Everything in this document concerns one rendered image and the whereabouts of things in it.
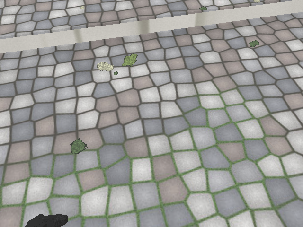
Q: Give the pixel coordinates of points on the robot left hand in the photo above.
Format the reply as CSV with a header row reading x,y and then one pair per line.
x,y
57,220

